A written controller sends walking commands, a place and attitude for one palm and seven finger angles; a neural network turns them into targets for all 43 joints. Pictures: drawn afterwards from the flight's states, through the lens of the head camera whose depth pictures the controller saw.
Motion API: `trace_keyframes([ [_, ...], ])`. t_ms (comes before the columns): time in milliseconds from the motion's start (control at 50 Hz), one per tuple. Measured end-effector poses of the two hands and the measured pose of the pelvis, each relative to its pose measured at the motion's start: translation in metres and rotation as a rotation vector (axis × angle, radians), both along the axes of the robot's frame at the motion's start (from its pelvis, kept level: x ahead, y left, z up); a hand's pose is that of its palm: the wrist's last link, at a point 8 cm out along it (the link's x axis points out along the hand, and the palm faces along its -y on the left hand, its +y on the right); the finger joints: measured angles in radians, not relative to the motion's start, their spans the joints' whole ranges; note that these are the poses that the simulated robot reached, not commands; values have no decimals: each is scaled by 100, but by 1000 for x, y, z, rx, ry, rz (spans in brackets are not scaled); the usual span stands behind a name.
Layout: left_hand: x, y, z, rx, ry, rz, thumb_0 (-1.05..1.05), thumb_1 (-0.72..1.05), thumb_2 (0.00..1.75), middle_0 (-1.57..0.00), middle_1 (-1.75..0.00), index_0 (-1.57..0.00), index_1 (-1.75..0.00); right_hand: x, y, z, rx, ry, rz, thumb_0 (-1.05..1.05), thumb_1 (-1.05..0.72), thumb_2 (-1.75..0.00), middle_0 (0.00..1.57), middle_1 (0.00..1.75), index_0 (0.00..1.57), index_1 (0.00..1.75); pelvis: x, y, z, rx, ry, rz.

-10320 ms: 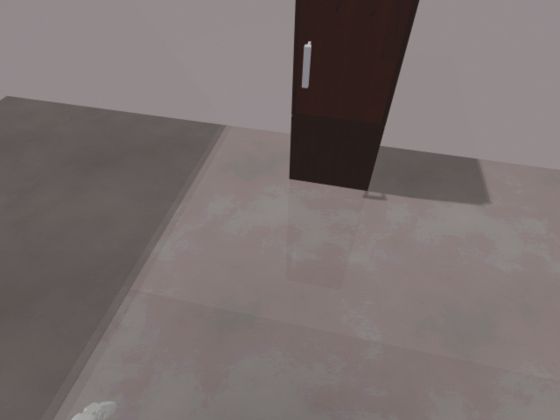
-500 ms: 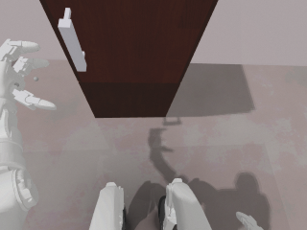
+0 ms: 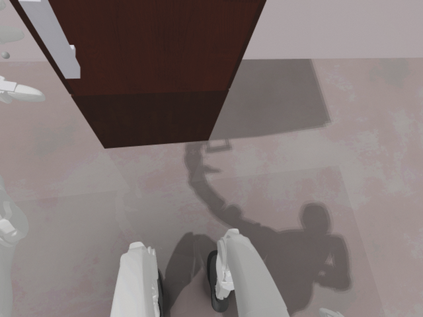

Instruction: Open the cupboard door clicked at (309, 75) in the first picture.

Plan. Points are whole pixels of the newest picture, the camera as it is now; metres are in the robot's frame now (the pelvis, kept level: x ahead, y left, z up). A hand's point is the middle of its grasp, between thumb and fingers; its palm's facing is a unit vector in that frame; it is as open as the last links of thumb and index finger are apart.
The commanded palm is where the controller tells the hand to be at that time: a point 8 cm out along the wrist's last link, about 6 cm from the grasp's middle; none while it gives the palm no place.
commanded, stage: move the hooked fingers beside the handle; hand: left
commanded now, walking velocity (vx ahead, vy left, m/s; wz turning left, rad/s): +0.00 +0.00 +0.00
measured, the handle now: (56, 29) +0.59 +0.21 +0.05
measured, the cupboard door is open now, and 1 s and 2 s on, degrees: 0 0 0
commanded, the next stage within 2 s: slide the fingers in behind the handle in 0.72 s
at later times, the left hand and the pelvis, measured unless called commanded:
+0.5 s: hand (8, 61) +0.53 +0.28 +0.05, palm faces +0.06 -1.00 -0.03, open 14.0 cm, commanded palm +0.52 +0.29 +0.05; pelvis +0.01 +0.00 +0.01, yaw +0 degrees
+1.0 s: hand (20, 54) +0.54 +0.26 +0.04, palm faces +0.05 -1.00 -0.03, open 14.0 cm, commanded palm +0.53 +0.28 +0.05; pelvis +0.01 +0.00 +0.00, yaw +0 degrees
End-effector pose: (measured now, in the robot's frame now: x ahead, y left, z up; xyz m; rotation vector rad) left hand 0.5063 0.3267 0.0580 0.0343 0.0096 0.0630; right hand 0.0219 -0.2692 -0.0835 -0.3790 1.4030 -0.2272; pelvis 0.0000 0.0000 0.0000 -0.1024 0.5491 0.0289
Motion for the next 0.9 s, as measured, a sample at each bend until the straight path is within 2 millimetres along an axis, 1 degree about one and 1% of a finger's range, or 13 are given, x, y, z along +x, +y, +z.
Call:
trace_keyframes([
  [100,-1,1,-2,7,11,-3,-1,-50,31,-30,-120,-30,-120,-6,5,1,17,28,-16,1,-90,-90,20,30,21,30,1,1,2,-1,0,-4],
  [180,-4,3,-7,2,38,0,-1,-50,31,-30,-120,-30,-120,-5,8,2,24,36,-15,1,-90,-90,21,30,21,30,2,2,5,0,0,-3],
  [360,-3,3,2,-3,2,6,-1,-50,31,-30,-120,-30,-120,11,6,7,15,9,2,1,-90,-90,21,30,21,30,6,2,9,-4,-6,5],
  [480,-2,1,-8,-5,51,-5,-1,-50,31,-30,-120,-30,-120,21,3,8,4,-14,18,0,-90,-90,21,30,21,30,8,3,8,-4,-4,7],
  [560,-2,0,-9,3,20,3,-1,-50,31,-30,-120,-30,-120,24,2,6,-1,-15,21,0,-90,-90,20,30,21,30,8,3,6,-5,2,6],
  [640,0,0,-8,1,-1,7,-1,-50,31,-30,-120,-30,-120,24,2,3,4,-5,19,0,-90,-90,20,30,21,30,8,2,5,-5,2,6],
  [780,6,0,-14,5,43,3,-1,-50,31,-30,-120,-30,-120,20,5,0,12,11,11,0,-90,-90,20,30,21,30,8,2,3,-7,11,6],
  [900,9,-3,-11,1,16,2,-1,-50,31,-30,-120,-30,-120,14,7,-1,18,32,0,0,-90,-90,21,30,21,30,9,1,3,-7,16,5],
])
